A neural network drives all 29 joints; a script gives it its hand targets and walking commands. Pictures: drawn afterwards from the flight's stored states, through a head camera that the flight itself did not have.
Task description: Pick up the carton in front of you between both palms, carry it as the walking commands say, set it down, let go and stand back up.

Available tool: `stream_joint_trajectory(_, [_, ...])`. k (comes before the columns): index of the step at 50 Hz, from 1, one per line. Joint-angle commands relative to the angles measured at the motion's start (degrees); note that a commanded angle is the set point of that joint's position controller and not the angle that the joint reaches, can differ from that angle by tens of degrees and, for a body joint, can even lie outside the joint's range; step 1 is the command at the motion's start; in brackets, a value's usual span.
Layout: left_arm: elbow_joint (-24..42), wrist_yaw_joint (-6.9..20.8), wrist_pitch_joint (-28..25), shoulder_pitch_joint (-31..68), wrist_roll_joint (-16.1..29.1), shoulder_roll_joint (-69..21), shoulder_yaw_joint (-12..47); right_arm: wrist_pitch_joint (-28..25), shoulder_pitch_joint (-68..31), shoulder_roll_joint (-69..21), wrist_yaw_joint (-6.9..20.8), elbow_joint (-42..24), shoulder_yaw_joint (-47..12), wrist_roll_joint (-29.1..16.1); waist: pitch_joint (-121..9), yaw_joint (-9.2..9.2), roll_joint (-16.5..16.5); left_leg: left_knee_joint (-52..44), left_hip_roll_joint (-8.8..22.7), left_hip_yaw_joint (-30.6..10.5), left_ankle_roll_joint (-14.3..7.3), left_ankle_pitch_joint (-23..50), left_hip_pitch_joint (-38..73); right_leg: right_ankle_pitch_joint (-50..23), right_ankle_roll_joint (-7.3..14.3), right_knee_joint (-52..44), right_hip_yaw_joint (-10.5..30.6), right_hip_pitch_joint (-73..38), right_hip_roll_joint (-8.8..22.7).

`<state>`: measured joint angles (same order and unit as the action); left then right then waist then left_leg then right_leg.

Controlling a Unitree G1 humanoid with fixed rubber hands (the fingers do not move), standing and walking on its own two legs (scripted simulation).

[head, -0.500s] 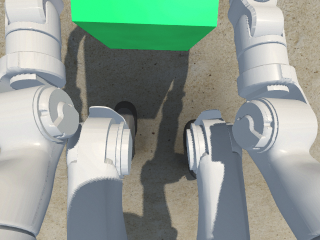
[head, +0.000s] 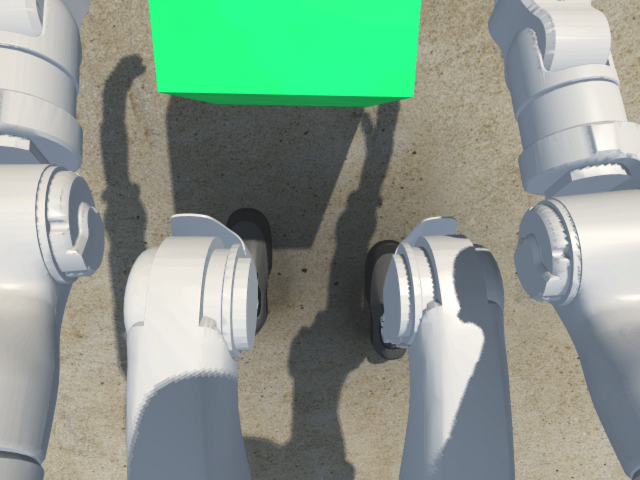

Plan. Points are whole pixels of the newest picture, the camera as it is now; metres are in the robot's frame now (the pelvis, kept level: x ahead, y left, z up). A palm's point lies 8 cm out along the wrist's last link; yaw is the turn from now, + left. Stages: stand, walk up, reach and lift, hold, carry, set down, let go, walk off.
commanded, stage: set down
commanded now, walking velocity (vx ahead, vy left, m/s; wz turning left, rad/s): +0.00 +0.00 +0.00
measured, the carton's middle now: (290, 1) +0.53 +0.07 -0.25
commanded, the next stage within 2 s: let go in 0.90 s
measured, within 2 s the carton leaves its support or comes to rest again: neither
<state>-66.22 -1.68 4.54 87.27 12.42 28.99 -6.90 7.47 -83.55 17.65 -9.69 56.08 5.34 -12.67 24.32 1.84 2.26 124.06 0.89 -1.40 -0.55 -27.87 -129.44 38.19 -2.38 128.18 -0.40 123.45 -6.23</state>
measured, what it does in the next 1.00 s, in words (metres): rises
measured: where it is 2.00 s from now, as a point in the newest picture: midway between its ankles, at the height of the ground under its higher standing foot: (319, 305)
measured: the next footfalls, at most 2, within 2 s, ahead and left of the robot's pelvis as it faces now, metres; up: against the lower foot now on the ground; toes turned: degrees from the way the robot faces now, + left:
none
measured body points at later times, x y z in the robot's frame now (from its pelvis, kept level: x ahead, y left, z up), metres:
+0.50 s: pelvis +0.02 +0.01 +0.12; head +0.35 +0.05 +0.42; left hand +0.56 +0.27 +0.01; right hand +0.59 -0.12 +0.01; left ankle +0.13 +0.12 -0.34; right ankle +0.10 -0.12 -0.34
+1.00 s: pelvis +0.04 +0.01 +0.27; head +0.35 +0.05 +0.59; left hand +0.55 +0.28 +0.16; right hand +0.58 -0.12 +0.16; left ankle +0.13 +0.12 -0.34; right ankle +0.10 -0.12 -0.34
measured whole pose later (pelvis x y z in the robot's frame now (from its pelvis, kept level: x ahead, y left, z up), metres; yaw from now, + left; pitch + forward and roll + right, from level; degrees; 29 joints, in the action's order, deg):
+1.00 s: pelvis +0.04 +0.01 +0.27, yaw +1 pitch +46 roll -3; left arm -52.1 3.3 8.9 65.0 -3.5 19.0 -19.8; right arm 9.9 -62.8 10.6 -4.5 46.8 17.0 1.7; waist -3.1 1.3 1.1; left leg 65.6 -1.6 -2.4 -0.6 -16.4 -94.7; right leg 23.1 -2.0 67.5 2.6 90.1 -3.8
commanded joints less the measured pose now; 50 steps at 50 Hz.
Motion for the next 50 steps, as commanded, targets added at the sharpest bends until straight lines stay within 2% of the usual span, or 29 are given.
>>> stream_joint_trajectory(1, [9.54,-0.54,0.66,15.02,-1.7,8.34,-1.96,0.21,-15.1,5.44,-0.87,-9.83,2.42,1.33,-86.42,2.18,-4.66,-9.85,-1.68,2.35,0.1,19.92,57.85,-14.37,-0.05,-17.07,-4.37,-24.43,0.3])
stream_joint_trajectory(3, [10.75,-0.73,1.84,14.26,-3.19,7.69,-3.25,1.19,-14.19,5.15,-1.2,-10.26,3.76,2.49,-85.96,2.08,-4.91,-12.14,-2.23,2.87,0.13,18.9,57.28,-13.59,0.24,-19.25,-4.44,-24.56,-0.11])
stream_joint_trajectory(7, [8.74,-0.12,2.87,10.98,-6.03,4.12,-5.23,1.97,-10.29,3.17,-0.56,-6.31,7.06,5.74,-76.8,1.16,-4.94,-16.71,-2.44,2.75,0.46,15.39,50.63,-11.32,0.31,-23.56,-3.96,-20.65,-0.15])
stream_joint_trajectory(13, [8.12,0.78,2.28,7.12,-8.34,1.4,-6.82,1.03,-7.25,1.66,0.82,-4.72,9.79,8.67,-76.01,0.66,-4.57,-22.03,-2.73,2.36,0.94,16.84,49.37,-13.38,-0.14,-28.64,-4.0,-19.54,-0.02])
stream_joint_trajectory(20, [14.72,1.07,3.72,4.74,-9.01,2.45,-7.98,2.0,-5.72,1.84,1.02,-10.91,9.08,8.05,-87.04,1.44,-4.23,-28.58,-3.62,2.79,1.11,21.86,58.3,-16.92,-0.32,-34.84,-4.59,-26.04,-0.56])
stream_joint_trajectory(28, [21.69,2.28,6.35,1.2,-9.31,2.01,-8.59,4.11,-1.49,2.28,1.75,-17.05,9.27,8.1,-92.85,0.97,-5.42,-36.7,-4.2,2.74,1.6,28.29,70.19,-20.24,-0.56,-43.27,-4.86,-31.24,-1.13])
stream_joint_trajectory(46, [18.88,4.72,3.36,-8.26,-14.85,-2.71,-13.38,1.43,7.25,-1.33,5.0,-14.27,11.96,13.29,-82.09,0.51,-3.7,-58.74,-3.45,1.17,1.45,30.91,81.06,-25.1,-1.3,-65.61,-2.61,-43.81,0.62])
stream_joint_trajectory(50, [20.38,5.17,3.3,-14.68,-17.39,-3.45,-13.75,1.5,14.09,-2.1,5.39,-15.5,12.13,15.96,-84.73,0.48,-3.87,-62.87,-3.33,1.22,1.57,33.95,87.89,-27.62,-1.33,-70.04,-2.49,-49.61,0.75])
